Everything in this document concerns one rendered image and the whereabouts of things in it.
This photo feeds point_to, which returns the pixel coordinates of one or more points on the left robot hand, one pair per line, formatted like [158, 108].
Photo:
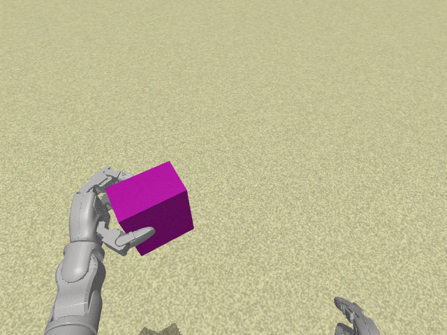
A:
[89, 217]

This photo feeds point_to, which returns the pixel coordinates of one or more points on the carton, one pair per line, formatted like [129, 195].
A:
[154, 198]

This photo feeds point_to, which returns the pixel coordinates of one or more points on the right robot hand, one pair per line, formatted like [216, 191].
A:
[355, 315]

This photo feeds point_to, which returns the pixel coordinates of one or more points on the left robot arm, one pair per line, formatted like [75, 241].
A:
[79, 278]

